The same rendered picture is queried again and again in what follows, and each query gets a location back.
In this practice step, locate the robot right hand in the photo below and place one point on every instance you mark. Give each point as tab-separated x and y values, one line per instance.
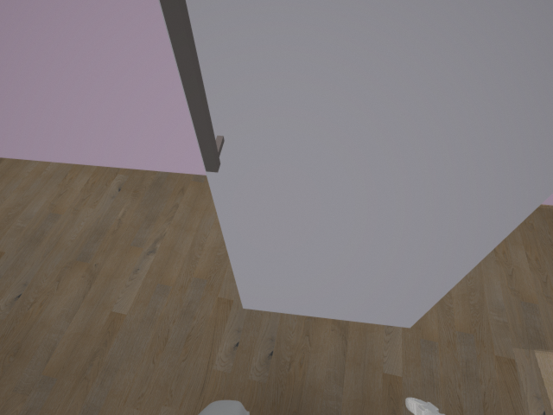
419	407

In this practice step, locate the handle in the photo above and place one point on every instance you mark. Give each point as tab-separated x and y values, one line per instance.
181	35

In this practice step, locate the fridge door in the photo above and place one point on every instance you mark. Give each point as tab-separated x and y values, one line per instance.
375	150

